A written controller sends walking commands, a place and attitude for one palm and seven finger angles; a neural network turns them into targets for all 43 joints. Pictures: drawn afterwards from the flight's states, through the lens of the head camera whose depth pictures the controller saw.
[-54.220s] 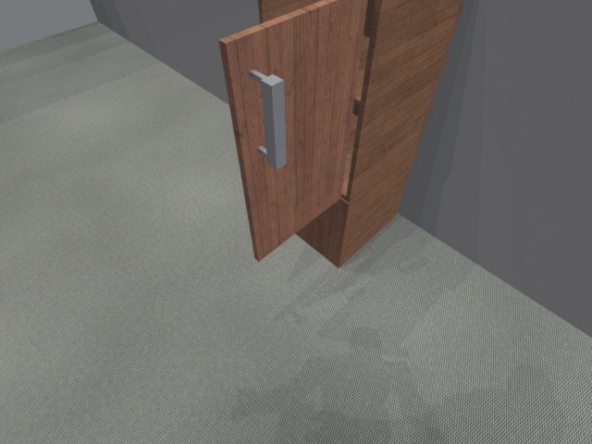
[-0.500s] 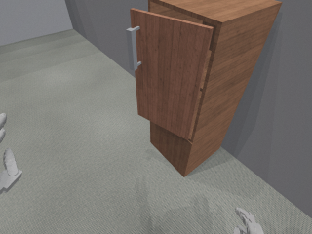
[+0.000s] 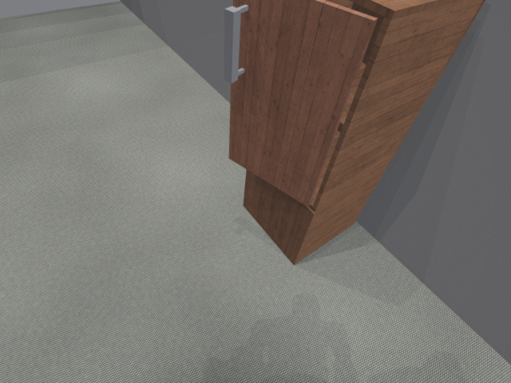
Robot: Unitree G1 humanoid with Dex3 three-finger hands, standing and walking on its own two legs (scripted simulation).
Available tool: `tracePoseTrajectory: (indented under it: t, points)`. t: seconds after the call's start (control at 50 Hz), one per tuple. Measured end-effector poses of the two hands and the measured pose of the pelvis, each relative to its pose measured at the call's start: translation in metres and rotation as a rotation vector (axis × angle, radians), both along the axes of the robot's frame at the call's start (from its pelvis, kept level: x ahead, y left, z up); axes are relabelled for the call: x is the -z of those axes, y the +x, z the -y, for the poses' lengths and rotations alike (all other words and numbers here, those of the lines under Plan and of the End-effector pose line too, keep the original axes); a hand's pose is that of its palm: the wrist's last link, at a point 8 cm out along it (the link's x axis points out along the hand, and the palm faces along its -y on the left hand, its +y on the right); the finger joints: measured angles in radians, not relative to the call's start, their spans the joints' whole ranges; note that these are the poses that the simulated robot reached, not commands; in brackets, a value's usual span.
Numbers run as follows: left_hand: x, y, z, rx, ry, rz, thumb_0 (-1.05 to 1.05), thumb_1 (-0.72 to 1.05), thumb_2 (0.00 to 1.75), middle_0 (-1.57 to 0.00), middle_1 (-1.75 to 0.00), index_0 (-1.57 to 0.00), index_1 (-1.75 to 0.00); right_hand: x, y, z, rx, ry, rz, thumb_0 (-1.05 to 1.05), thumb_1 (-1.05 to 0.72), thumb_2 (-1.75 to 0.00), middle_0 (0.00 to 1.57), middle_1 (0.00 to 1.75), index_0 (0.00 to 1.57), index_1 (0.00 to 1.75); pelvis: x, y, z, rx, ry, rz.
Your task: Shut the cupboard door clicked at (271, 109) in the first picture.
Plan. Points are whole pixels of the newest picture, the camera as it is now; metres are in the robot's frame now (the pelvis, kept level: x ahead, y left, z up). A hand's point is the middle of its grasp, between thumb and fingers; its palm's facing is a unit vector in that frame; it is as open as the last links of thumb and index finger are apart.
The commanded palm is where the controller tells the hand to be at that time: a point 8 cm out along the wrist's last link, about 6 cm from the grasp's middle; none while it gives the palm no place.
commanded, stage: let the arm hang, fingers relaxed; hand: left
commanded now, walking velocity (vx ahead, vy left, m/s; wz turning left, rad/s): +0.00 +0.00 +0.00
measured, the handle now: (237, 44) +0.86 +0.09 +0.11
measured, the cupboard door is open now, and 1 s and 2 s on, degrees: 17 17 17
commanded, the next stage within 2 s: look to check the result in 0.72 s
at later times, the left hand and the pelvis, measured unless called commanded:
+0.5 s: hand out of the picture -0.03 +0.20 -0.17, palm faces -0.01 -0.98 -0.20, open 7.4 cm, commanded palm none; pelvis +0.00 +0.02 +0.01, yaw -2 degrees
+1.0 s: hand out of the picture +0.01 +0.20 -0.17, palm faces -0.05 -0.98 -0.21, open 7.4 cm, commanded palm none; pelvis +0.01 +0.02 +0.01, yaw -2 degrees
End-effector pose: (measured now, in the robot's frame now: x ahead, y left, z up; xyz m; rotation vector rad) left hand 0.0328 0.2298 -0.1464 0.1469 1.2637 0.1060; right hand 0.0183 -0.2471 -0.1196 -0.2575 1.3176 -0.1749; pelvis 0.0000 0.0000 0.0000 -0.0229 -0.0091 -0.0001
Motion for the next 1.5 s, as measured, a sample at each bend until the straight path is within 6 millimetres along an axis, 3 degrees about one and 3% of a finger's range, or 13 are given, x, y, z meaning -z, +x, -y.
tracePoseTrajectory:
  t: [0.06,0.14,0.28,0.5,0.68,0.98,1.5]
  points:
    - [0.000,-0.033,-0.009,-0.015,0.011,-0.106,-0.01,0.98,0.90,-0.20,-0.30,-0.20,-0.30,0.003,-0.022,-0.007,0.033,0.009,-0.066,0.01,-0.90,-0.90,0.20,0.30,0.20,0.30,-0.003,-0.001,-0.003,0.002,-0.006,0.000]
    - [-0.008,-0.067,-0.020,-0.030,0.036,-0.209,0.00,0.95,0.90,-0.20,-0.30,-0.20,-0.30,0.009,-0.036,-0.018,0.066,0.036,-0.096,0.01,-0.90,-0.90,0.20,0.30,0.20,0.30,-0.005,-0.001,-0.010,0.010,-0.004,0.004]
    - [-0.019,-0.089,-0.030,-0.044,0.071,-0.264,0.01,0.92,0.90,-0.20,-0.30,-0.20,-0.30,0.019,-0.034,-0.035,0.087,0.084,-0.075,0.01,-0.90,-0.90,0.20,0.30,0.20,0.30,-0.008,-0.001,-0.018,0.024,0.006,0.012]
    - [-0.012,-0.065,-0.016,-0.024,0.036,-0.192,0.01,0.91,0.90,-0.19,-0.30,-0.20,-0.30,0.017,-0.017,-0.035,0.098,0.083,-0.015,0.00,-0.90,-0.90,0.20,0.30,0.21,0.30,-0.009,0.000,-0.018,0.034,0.015,0.014]
    - [-0.007,-0.044,-0.002,-0.001,-0.001,-0.159,0.00,0.91,0.90,-0.20,-0.30,-0.20,-0.30,0.011,-0.021,-0.026,0.113,0.054,-0.028,0.00,-0.91,-0.90,0.20,0.30,0.20,0.30,-0.010,0.004,-0.016,0.037,0.014,0.013]
    - [-0.012,-0.029,-0.018,0.013,0.041,-0.179,0.00,0.91,0.90,-0.20,-0.30,-0.20,-0.30,0.013,-0.029,-0.028,0.131,0.059,-0.088,0.00,-0.91,-0.90,0.20,0.30,0.20,0.30,-0.011,0.013,-0.016,0.042,0.015,0.010]
    - [-0.016,0.013,-0.032,0.023,0.075,-0.127,0.00,0.91,0.90,-0.20,-0.30,-0.20,-0.30,0.006,0.031,-0.004,0.079,0.011,-0.003,0.00,-0.90,-0.90,0.20,0.30,0.20,0.30,-0.011,0.030,-0.015,0.032,0.024,0.003]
